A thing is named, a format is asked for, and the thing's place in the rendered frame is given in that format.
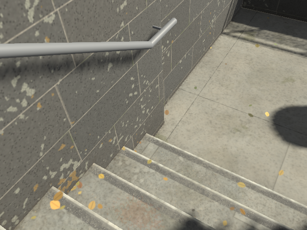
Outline stairs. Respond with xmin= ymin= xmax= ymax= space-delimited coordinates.
xmin=0 ymin=133 xmax=307 ymax=230

